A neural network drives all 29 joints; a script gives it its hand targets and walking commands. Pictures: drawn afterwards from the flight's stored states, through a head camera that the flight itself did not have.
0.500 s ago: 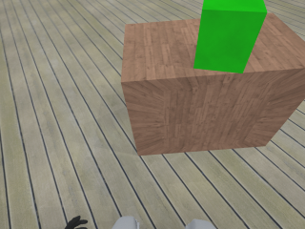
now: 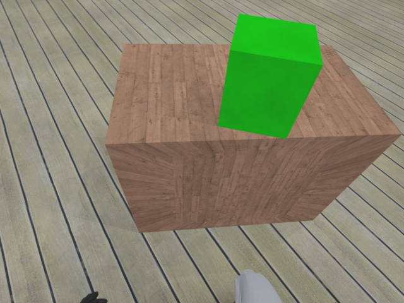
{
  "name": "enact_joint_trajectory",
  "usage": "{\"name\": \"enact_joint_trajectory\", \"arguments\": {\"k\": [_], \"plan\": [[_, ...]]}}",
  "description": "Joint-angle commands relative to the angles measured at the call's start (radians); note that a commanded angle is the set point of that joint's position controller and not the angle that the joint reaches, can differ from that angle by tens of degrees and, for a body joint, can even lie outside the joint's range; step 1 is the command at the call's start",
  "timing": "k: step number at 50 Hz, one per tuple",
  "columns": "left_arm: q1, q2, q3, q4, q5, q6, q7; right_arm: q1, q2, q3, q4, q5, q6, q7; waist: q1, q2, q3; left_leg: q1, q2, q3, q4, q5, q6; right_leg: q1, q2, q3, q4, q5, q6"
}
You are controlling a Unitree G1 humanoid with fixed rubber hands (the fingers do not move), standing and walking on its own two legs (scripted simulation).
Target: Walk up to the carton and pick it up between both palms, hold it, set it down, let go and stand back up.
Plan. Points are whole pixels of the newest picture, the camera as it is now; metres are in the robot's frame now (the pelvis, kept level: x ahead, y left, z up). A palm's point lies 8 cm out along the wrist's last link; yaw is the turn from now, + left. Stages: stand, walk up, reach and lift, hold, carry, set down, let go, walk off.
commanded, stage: walk up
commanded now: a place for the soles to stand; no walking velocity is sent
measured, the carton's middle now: (263, 78) +0.67 -0.18 +0.05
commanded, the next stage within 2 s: none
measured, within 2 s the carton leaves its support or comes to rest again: neither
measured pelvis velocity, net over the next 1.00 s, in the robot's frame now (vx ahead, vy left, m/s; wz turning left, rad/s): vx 0.17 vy -0.20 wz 0.06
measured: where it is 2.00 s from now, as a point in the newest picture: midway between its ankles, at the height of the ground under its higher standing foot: outside the picture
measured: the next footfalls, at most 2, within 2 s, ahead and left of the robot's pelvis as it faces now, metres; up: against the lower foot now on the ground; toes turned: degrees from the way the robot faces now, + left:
right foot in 0.12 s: +0.17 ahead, -0.22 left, +0.00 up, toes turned -6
left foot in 0.46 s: +0.25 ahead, -0.06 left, +0.00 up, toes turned +1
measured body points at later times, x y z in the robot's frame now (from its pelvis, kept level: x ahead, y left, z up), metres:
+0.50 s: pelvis +0.13 -0.14 -0.02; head +0.16 -0.12 +0.43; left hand +0.16 +0.12 -0.16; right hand +0.29 -0.38 -0.11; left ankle +0.20 -0.04 -0.74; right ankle +0.13 -0.22 -0.73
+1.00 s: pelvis +0.17 -0.20 +0.00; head +0.18 -0.21 +0.45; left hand +0.27 +0.06 -0.10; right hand +0.29 -0.46 -0.12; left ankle +0.20 -0.04 -0.73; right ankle +0.15 -0.31 -0.73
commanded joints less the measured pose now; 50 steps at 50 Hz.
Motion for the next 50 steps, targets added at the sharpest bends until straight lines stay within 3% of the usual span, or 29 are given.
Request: {"name": "enact_joint_trajectory", "arguments": {"k": [1,3,4,5,6,7,8,9,10,13,16,19,21,22,23,24,25,27,29,30,31,32,33,34,35,38,41,45,50], "plan": [[-0.002,0.029,0.019,-0.086,-0.006,-0.034,-0.013,-0.009,-0.228,-0.086,-0.078,-0.005,-0.028,0.001,0.001,0.274,-0.031,-0.075,0.144,-0.105,-0.169,-0.042,0.195,0.139,0.001,-0.063,-0.226,0.067,-0.022],[0.037,0.042,0.036,-0.077,-0.005,-0.042,-0.011,-0.023,-0.243,-0.092,-0.086,-0.012,-0.016,0.004,0.032,0.246,-0.046,-0.143,0.158,-0.109,-0.128,-0.133,0.181,0.287,0.022,-0.094,-0.297,0.078,-0.042],[0.097,0.057,0.050,-0.063,-0.006,-0.049,-0.006,-0.044,-0.241,-0.088,-0.095,-0.013,-0.006,0.005,0.075,0.203,-0.053,-0.212,0.154,-0.102,-0.067,-0.172,0.165,0.403,0.042,-0.118,-0.351,0.109,-0.054],[0.183,0.090,0.068,-0.038,-0.005,-0.059,0.004,-0.036,-0.204,-0.075,-0.102,-0.017,0.007,0.007,0.117,0.099,-0.071,-0.274,0.110,-0.076,0.084,-0.186,0.133,0.521,0.072,-0.120,-0.390,0.087,-0.066],[0.273,0.154,0.089,-0.013,0.000,-0.068,0.016,0.024,-0.128,-0.048,-0.103,-0.016,0.016,0.012,0.153,-0.083,-0.127,-0.317,0.020,0.003,0.369,-0.200,0.083,0.623,0.050,-0.064,-0.427,0.026,-0.094],[0.280,0.251,0.096,-0.033,0.002,-0.077,0.030,0.036,-0.044,-0.018,-0.155,0.001,0.021,0.016,0.169,-0.306,-0.135,-0.492,-0.106,0.016,0.630,-0.442,0.028,0.610,-0.180,0.320,-0.585,-0.112,-0.181],[0.169,0.297,0.100,-0.064,-0.025,-0.060,0.042,0.005,-0.095,-0.037,-0.178,0.027,0.040,0.001,0.156,-0.253,-0.104,-0.509,-0.103,-0.087,0.720,-0.466,0.026,0.461,-0.279,0.526,-0.746,-0.334,-0.297],[0.102,0.260,0.084,-0.079,-0.038,-0.053,0.051,-0.050,-0.134,-0.052,-0.178,0.027,0.046,-0.003,0.145,-0.159,-0.026,-0.514,-0.080,-0.144,0.781,-0.381,0.023,0.372,-0.270,0.481,-0.766,-0.368,-0.305],[0.088,0.225,0.070,-0.072,-0.030,-0.053,0.059,-0.030,-0.135,-0.056,-0.157,0.030,0.044,-0.003,0.126,-0.115,0.011,-0.517,-0.075,-0.140,0.787,-0.318,0.018,0.363,-0.242,0.379,-0.715,-0.276,-0.289],[0.020,0.138,0.042,-0.080,-0.004,-0.055,0.066,0.070,-0.130,-0.066,-0.104,0.028,0.032,0.005,0.061,-0.086,0.002,-0.367,-0.043,-0.112,0.636,-0.217,0.005,0.244,-0.183,0.206,-0.659,-0.119,-0.287],[0.014,0.111,0.024,-0.069,-0.004,-0.058,0.068,0.040,-0.089,-0.050,-0.115,0.029,0.023,0.013,0.061,-0.083,0.008,-0.269,-0.056,-0.055,0.420,-0.191,0.001,0.199,-0.177,0.134,-0.627,0.103,-0.303],[0.018,0.120,0.008,-0.058,-0.018,-0.058,0.081,0.012,-0.057,-0.032,-0.132,0.028,0.012,0.018,0.033,-0.016,-0.057,-0.087,-0.074,-0.024,0.190,-0.007,0.015,0.204,-0.172,0.071,-0.498,0.472,-0.257],[0.006,0.124,-0.007,-0.059,-0.036,-0.058,0.082,0.017,-0.070,-0.032,-0.140,0.020,0.004,0.019,-0.003,0.033,-0.105,0.071,-0.087,-0.046,0.030,0.194,0.045,0.162,-0.143,0.046,-0.413,0.476,-0.172],[0.019,0.117,-0.015,-0.061,-0.044,-0.060,0.079,0.008,-0.102,-0.036,-0.148,0.016,0.002,0.018,-0.015,0.071,-0.125,0.133,-0.045,-0.123,-0.006,0.254,0.075,0.123,-0.123,0.034,-0.384,0.394,-0.114],[0.061,0.085,-0.030,-0.072,-0.046,-0.061,0.075,0.010,-0.166,-0.046,-0.157,0.006,0.002,0.013,-0.022,0.188,-0.181,0.197,0.142,-0.370,-0.050,0.273,0.157,0.069,-0.062,-0.024,-0.242,0.230,-0.047],[0.113,0.076,-0.031,-0.065,-0.043,-0.044,0.081,-0.030,-0.201,-0.057,-0.163,0.025,0.014,0.010,0.005,0.236,-0.200,0.097,0.321,-0.581,-0.109,0.288,0.291,0.133,0.042,-0.054,-0.130,-0.204,0.003],[0.086,0.099,-0.016,-0.054,-0.026,-0.017,0.091,-0.051,-0.211,-0.060,-0.147,0.038,0.029,0.008,-0.003,0.226,-0.162,0.007,0.328,-0.588,-0.125,0.192,0.355,0.155,0.040,-0.009,-0.076,-0.328,-0.008],[0.027,0.097,-0.010,-0.061,-0.022,-0.010,0.091,-0.073,-0.181,-0.043,-0.143,0.035,0.036,0.004,-0.022,0.227,-0.096,0.007,0.249,-0.486,-0.129,0.266,0.309,0.095,0.054,0.007,-0.094,-0.305,-0.018],[0.099,0.070,-0.013,-0.040,-0.039,-0.031,0.088,-0.150,-0.173,-0.027,-0.148,0.034,0.041,0.009,0.027,0.243,-0.122,-0.020,0.165,-0.323,-0.075,0.379,0.221,0.198,0.048,0.006,-0.267,-0.165,-0.024],[0.137,0.058,-0.014,-0.028,-0.049,-0.048,0.085,-0.209,-0.168,-0.020,-0.153,0.041,0.046,0.019,0.058,0.235,-0.147,-0.049,0.106,-0.232,-0.026,0.401,0.168,0.291,0.065,-0.022,-0.413,-0.035,-0.030],[0.154,0.063,-0.012,-0.021,-0.049,-0.067,0.081,-0.235,-0.159,-0.013,-0.149,0.048,0.051,0.031,0.067,0.208,-0.175,-0.064,0.054,-0.167,0.037,0.382,0.119,0.366,0.071,-0.023,-0.514,0.134,-0.036],[0.129,0.102,-0.005,-0.029,-0.039,-0.082,0.081,-0.210,-0.133,-0.002,-0.146,0.056,0.052,0.043,0.044,0.153,-0.194,-0.083,0.010,-0.118,0.087,0.309,0.076,0.395,0.021,0.042,-0.525,0.231,-0.054],[0.077,0.147,0.005,-0.054,-0.037,-0.092,0.083,-0.176,-0.108,0.005,-0.145,0.060,0.055,0.052,0.017,0.096,-0.180,-0.085,-0.023,-0.100,0.091,0.154,0.041,0.335,-0.071,0.165,-0.570,0.200,-0.089],[0.014,0.175,0.014,-0.071,-0.048,-0.088,0.082,-0.152,-0.101,0.003,-0.122,0.062,0.063,0.055,-0.010,0.082,-0.132,-0.031,-0.039,-0.092,0.060,-0.013,0.021,0.218,-0.118,0.206,-0.613,0.041,-0.125],[-0.015,0.162,0.015,-0.080,-0.056,-0.084,0.080,-0.166,-0.116,-0.003,-0.111,0.057,0.066,0.058,-0.009,0.084,-0.075,0.001,-0.037,-0.104,0.035,-0.018,0.024,0.149,-0.105,0.184,-0.629,-0.041,-0.121],[0.009,0.127,-0.001,-0.089,-0.064,-0.086,0.079,-0.204,-0.138,-0.003,-0.090,0.050,0.051,0.065,0.012,0.032,-0.025,-0.026,-0.021,-0.118,0.022,0.106,0.024,0.179,-0.048,0.113,-0.646,0.045,-0.074],[0.020,0.132,-0.001,-0.098,-0.060,-0.094,0.078,-0.201,-0.138,0.002,-0.070,0.045,0.043,0.065,0.015,-0.002,-0.066,-0.030,-0.015,-0.114,0.003,0.131,0.015,0.261,-0.048,0.090,-0.625,0.179,-0.080],[0.024,0.128,-0.002,-0.119,-0.060,-0.097,0.080,-0.207,-0.148,0.007,-0.048,0.041,0.042,0.064,0.021,-0.004,-0.108,-0.015,-0.008,-0.102,-0.007,0.192,0.012,0.326,-0.040,0.055,-0.588,0.316,-0.082],[0.023,0.130,-0.001,-0.136,-0.059,-0.090,0.082,-0.197,-0.162,0.008,-0.027,0.042,0.046,0.066,0.019,0.029,-0.135,0.016,0.002,-0.097,-0.009,0.240,0.016,0.336,-0.026,0.032,-0.563,0.316,-0.088]]}}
